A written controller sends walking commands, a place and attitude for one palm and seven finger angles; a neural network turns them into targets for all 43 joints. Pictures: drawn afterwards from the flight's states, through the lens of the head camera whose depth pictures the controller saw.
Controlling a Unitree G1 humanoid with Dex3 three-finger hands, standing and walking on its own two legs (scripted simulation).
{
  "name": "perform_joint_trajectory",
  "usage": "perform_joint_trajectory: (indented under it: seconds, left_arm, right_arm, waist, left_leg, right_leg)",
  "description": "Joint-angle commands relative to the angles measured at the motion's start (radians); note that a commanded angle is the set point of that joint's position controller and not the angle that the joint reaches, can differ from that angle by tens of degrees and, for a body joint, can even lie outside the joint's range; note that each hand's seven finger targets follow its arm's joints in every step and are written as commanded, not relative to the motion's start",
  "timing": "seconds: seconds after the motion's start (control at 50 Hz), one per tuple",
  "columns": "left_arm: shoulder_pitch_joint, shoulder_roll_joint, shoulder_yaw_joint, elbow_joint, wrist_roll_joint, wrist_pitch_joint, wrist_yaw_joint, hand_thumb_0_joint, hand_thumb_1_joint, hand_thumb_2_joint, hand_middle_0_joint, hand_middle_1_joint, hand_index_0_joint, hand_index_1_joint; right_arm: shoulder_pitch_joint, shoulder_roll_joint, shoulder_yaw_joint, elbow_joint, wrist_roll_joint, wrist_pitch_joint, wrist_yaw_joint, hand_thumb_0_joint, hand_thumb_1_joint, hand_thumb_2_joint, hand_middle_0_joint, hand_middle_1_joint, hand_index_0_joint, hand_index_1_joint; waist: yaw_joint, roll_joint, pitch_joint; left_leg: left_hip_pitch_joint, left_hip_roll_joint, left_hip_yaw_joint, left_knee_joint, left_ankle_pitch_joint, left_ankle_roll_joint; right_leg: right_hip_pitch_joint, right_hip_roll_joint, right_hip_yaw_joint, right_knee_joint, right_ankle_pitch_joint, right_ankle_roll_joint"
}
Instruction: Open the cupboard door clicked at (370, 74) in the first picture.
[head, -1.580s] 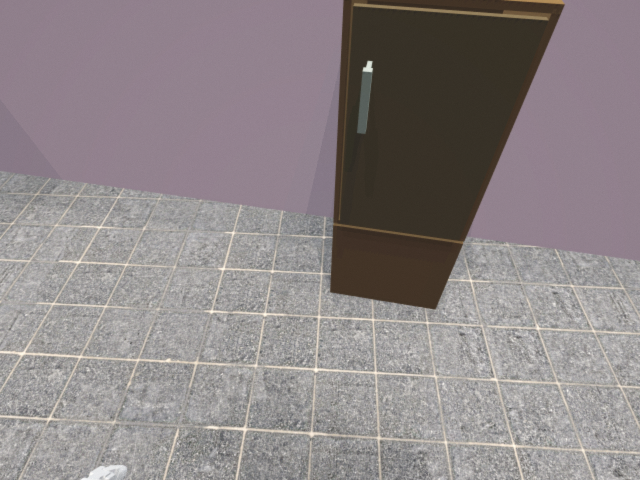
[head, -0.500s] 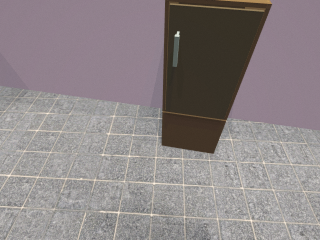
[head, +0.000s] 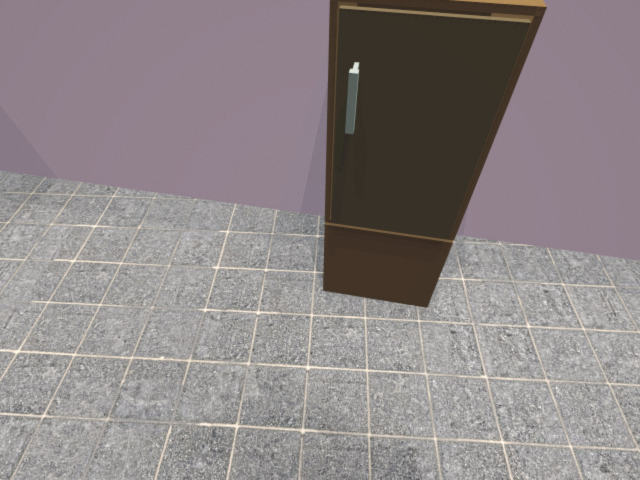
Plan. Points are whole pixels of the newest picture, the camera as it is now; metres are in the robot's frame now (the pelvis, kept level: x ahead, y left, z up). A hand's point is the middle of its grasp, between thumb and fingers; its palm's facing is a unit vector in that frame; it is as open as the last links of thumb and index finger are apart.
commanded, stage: turn to face it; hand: left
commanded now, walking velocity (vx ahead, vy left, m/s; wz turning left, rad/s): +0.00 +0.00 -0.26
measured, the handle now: (352, 98) +0.85 -0.01 +0.05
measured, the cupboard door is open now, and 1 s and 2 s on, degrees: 0 0 0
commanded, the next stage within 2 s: take the last steps up to it in 0.16 s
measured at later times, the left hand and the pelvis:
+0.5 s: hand out of the picture +0.05 +0.17 -0.18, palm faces -0.11 -0.97 -0.21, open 7.4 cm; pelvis +0.01 -0.02 -0.02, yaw -8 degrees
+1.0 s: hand out of the picture +0.11 +0.13 -0.20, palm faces -0.10 -0.99 -0.11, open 7.4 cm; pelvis +0.17 -0.03 -0.02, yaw -12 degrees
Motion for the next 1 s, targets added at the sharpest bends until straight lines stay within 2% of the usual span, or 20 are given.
perform_joint_trajectory:
  seconds: [0.0,0.22,0.28,0.34,0.38,0.4,0.46,0.48,0.5,0.52,0.56,0.62,0.66,0.8,0.86,0.88,0.9,0.92,0.96,0.98]
  left_arm:
    - [-0.042,0.212,0.041,-0.073,-0.001,-0.017,0.014,0.000,0.900,0.900,-0.200,-0.300,-0.200,-0.300]
    - [0.041,0.094,0.034,-0.106,0.003,0.026,0.019,0.000,0.900,0.900,-0.200,-0.300,-0.200,-0.300]
    - [0.072,0.075,0.035,-0.109,0.005,0.029,0.009,0.000,0.900,0.900,-0.200,-0.300,-0.200,-0.300]
    - [0.093,0.045,0.048,-0.134,0.013,0.034,-0.011,0.000,0.900,0.900,-0.200,-0.300,-0.200,-0.300]
    - [0.099,0.001,0.059,-0.151,0.016,0.033,-0.022,0.000,0.900,0.900,-0.200,-0.300,-0.200,-0.300]
    - [0.094,-0.003,0.063,-0.158,0.017,0.028,-0.028,0.000,0.900,0.900,-0.200,-0.300,-0.200,-0.300]
    - [0.245,-0.051,0.069,-0.106,0.019,0.008,-0.032,0.000,0.900,0.900,-0.200,-0.300,-0.200,-0.300]
    - [0.336,-0.008,0.079,-0.074,0.022,-0.007,-0.021,0.000,0.900,0.900,-0.200,-0.300,-0.200,-0.300]
    - [0.426,0.086,0.097,-0.048,0.018,-0.020,-0.002,0.000,0.900,0.900,-0.200,-0.300,-0.200,-0.300]
    - [0.466,0.066,0.091,-0.037,0.003,-0.025,0.013,0.000,0.900,0.900,-0.200,-0.300,-0.200,-0.300]
    - [0.362,0.004,0.076,-0.042,0.010,-0.033,0.021,0.000,0.900,0.900,-0.200,-0.300,-0.200,-0.300]
    - [0.303,-0.050,0.063,-0.049,0.014,-0.049,0.025,0.000,0.900,0.900,-0.200,-0.300,-0.200,-0.300]
    - [0.333,-0.063,0.059,-0.028,0.014,-0.054,0.025,0.000,0.900,0.900,-0.200,-0.300,-0.200,-0.300]
    - [0.398,-0.074,0.060,0.038,0.018,-0.056,0.030,0.000,0.900,0.900,-0.200,-0.300,-0.200,-0.300]
    - [0.364,-0.086,0.063,0.038,0.007,-0.054,0.027,0.000,0.900,0.900,-0.200,-0.300,-0.200,-0.300]
    - [0.391,-0.117,0.062,0.031,0.001,-0.053,0.022,0.000,0.900,0.900,-0.200,-0.300,-0.200,-0.300]
    - [0.408,-0.161,0.055,0.006,-0.003,-0.050,0.010,0.000,0.900,0.900,-0.200,-0.300,-0.200,-0.300]
    - [0.354,-0.128,0.059,-0.021,0.010,-0.043,0.013,0.000,0.900,0.900,-0.200,-0.300,-0.200,-0.300]
    - [0.253,-0.140,0.065,-0.035,0.020,-0.029,0.000,0.000,0.900,0.900,-0.200,-0.300,-0.200,-0.300]
    - [0.255,-0.149,0.067,-0.032,0.026,-0.023,-0.007,0.000,0.900,0.900,-0.200,-0.300,-0.200,-0.300]
  right_arm:
    - [-0.038,-0.203,-0.044,-0.062,-0.001,-0.021,-0.015,0.000,-0.900,-0.900,0.200,0.300,0.200,0.300]
    - [0.048,-0.071,-0.041,-0.091,-0.004,0.006,-0.024,0.000,-0.900,-0.900,0.200,0.300,0.200,0.300]
    - [0.059,-0.072,-0.043,-0.093,-0.010,0.007,-0.021,0.000,-0.900,-0.900,0.200,0.300,0.200,0.300]
    - [0.088,-0.110,-0.069,-0.100,-0.017,0.010,-0.017,0.000,-0.900,-0.900,0.200,0.300,0.200,0.300]
    - [0.106,-0.135,-0.087,-0.108,-0.017,0.002,-0.020,0.000,-0.900,-0.900,0.200,0.300,0.200,0.300]
    - [0.117,-0.125,-0.090,-0.107,-0.017,-0.004,-0.020,0.000,-0.900,-0.900,0.200,0.300,0.200,0.300]
    - [0.108,-0.072,-0.083,-0.100,-0.022,-0.008,-0.021,0.000,-0.900,-0.900,0.200,0.300,0.200,0.300]
    - [0.108,-0.016,-0.072,-0.110,-0.015,-0.009,-0.019,0.000,-0.900,-0.900,0.200,0.300,0.200,0.300]
    - [0.061,0.060,-0.053,-0.156,-0.008,-0.014,-0.009,0.000,-0.900,-0.900,0.200,0.300,0.200,0.300]
    - [0.003,0.021,-0.061,-0.175,-0.014,-0.017,-0.008,0.000,-0.900,-0.900,0.200,0.300,0.200,0.300]
    - [0.020,0.046,-0.069,-0.157,-0.018,-0.022,-0.001,0.000,-0.900,-0.900,0.200,0.300,0.200,0.300]
    - [0.098,0.098,-0.070,-0.118,-0.022,-0.013,0.007,0.000,-0.900,-0.900,0.200,0.300,0.200,0.300]
    - [0.093,0.113,-0.070,-0.120,-0.019,-0.011,0.009,0.000,-0.900,-0.900,0.200,0.300,0.200,0.300]
    - [0.010,0.150,-0.064,-0.147,-0.009,-0.037,0.015,0.000,-0.900,-0.900,0.200,0.300,0.200,0.300]
    - [0.211,0.126,-0.071,-0.071,-0.015,-0.052,-0.008,0.000,-0.900,-0.900,0.200,0.300,0.200,0.300]
    - [0.349,0.053,-0.088,-0.034,-0.025,-0.059,-0.021,0.000,-0.900,-0.900,0.200,0.300,0.200,0.300]
    - [0.446,-0.052,-0.111,-0.016,-0.029,-0.056,-0.027,0.000,-0.900,-0.900,0.200,0.300,0.200,0.300]
    - [0.421,-0.049,-0.105,-0.020,-0.019,-0.043,-0.032,0.000,-0.900,-0.900,0.200,0.300,0.200,0.300]
    - [0.283,0.053,-0.084,-0.051,-0.017,-0.046,-0.035,0.000,-0.900,-0.900,0.200,0.300,0.200,0.300]
    - [0.253,0.089,-0.073,-0.056,-0.019,-0.054,-0.036,0.000,-0.900,-0.900,0.200,0.300,0.200,0.300]
  waist:
    - [-0.007,-0.014,-0.066]
    - [-0.012,-0.019,-0.064]
    - [-0.009,0.005,-0.061]
    - [-0.014,0.098,0.056]
    - [-0.016,0.166,0.084]
    - [-0.017,0.147,0.077]
    - [0.047,0.060,0.053]
    - [0.079,-0.106,0.038]
    - [0.108,-0.369,0.045]
    - [0.126,-0.261,0.052]
    - [0.050,-0.100,0.094]
    - [-0.009,-0.067,0.076]
    - [-0.006,-0.092,0.063]
    - [0.021,-0.116,0.061]
    - [-0.075,-0.049,0.003]
    - [-0.117,0.080,-0.092]
    - [-0.117,0.296,-0.150]
    - [-0.113,0.200,-0.110]
    - [-0.064,0.092,0.080]
    - [-0.040,0.070,0.092]
  left_leg:
    - [0.026,0.118,-0.079,-0.045,0.177,0.029]
    - [-0.009,0.127,-0.007,0.046,0.135,0.011]
    - [-0.016,0.144,-0.028,0.014,-0.092,0.023]
    - [-0.070,0.235,-0.156,-0.112,-0.456,0.089]
    - [-0.104,0.353,-0.233,-0.173,-0.459,0.160]
    - [-0.111,0.368,-0.235,-0.157,-0.409,0.173]
    - [-0.242,0.257,-0.052,0.072,-0.291,0.097]
    - [-0.379,0.150,0.056,0.320,-0.311,0.041]
    - [-0.596,0.030,0.157,0.603,-0.418,-0.007]
    - [-0.599,0.063,0.031,0.716,-0.371,0.013]
    - [-0.604,0.107,0.003,0.791,-0.246,0.012]
    - [-0.507,0.116,0.045,0.732,-0.126,-0.007]
    - [-0.487,0.111,0.067,0.659,-0.095,-0.014]
    - [-0.385,0.084,0.108,0.363,-0.084,0.017]
    - [-0.041,0.036,0.139,0.165,0.036,0.039]
    - [0.200,0.172,-0.045,0.105,0.044,0.092]
    - [0.312,0.452,-0.403,-0.024,0.061,0.209]
    - [0.180,0.508,-0.474,-0.130,-0.142,0.243]
    - [-0.050,0.437,-0.371,-0.194,-0.246,0.213]
    - [-0.102,0.398,-0.292,-0.195,-0.183,0.194]
  right_leg:
    - [0.001,-0.114,0.102,-0.052,0.210,-0.031]
    - [-0.080,-0.092,0.141,0.052,0.255,-0.024]
    - [-0.119,-0.055,0.134,0.057,0.002,-0.022]
    - [-0.259,0.025,0.063,0.181,-0.271,-0.017]
    - [-0.283,0.013,-0.028,0.383,-0.227,-0.008]
    - [-0.277,-0.016,-0.017,0.383,-0.245,-0.011]
    - [-0.017,0.000,-0.073,0.144,-0.147,-0.017]
    - [0.112,-0.101,0.122,-0.010,-0.226,-0.063]
    - [0.187,-0.325,0.490,-0.186,-0.251,-0.172]
    - [0.121,-0.353,0.564,-0.218,-0.233,-0.225]
    - [0.047,-0.319,0.466,-0.198,-0.218,-0.258]
    - [-0.029,-0.239,0.265,-0.190,-0.050,-0.216]
    - [-0.018,-0.215,0.209,-0.187,0.038,-0.207]
    - [0.054,-0.206,0.160,-0.114,0.234,-0.184]
    - [-0.048,-0.125,0.070,0.135,0.403,-0.134]
    - [-0.198,-0.063,0.029,0.370,0.278,-0.092]
    - [-0.410,0.044,-0.076,0.695,-0.267,-0.045]
    - [-0.437,0.020,-0.012,0.842,-0.355,-0.055]
    - [-0.505,-0.075,0.013,0.902,-0.188,-0.043]
    - [-0.474,-0.095,0.013,0.868,-0.150,-0.034]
